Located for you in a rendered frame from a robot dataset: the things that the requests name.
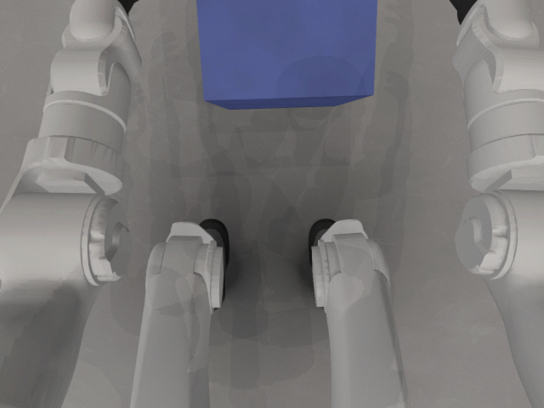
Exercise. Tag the right robot forearm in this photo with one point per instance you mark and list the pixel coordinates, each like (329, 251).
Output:
(502, 72)

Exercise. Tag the left robot thigh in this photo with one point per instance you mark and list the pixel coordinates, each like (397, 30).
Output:
(172, 362)

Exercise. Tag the robot left upper arm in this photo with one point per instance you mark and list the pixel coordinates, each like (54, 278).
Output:
(57, 250)

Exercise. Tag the robot right shin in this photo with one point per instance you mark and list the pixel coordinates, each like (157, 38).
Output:
(348, 226)

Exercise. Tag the carton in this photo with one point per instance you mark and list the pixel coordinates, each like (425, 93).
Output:
(262, 54)

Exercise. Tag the left robot forearm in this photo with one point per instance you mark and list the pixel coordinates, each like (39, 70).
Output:
(85, 114)

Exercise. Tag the right robot hand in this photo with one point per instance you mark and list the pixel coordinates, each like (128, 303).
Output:
(462, 7)

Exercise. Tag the robot right upper arm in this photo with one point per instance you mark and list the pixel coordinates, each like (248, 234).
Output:
(501, 238)

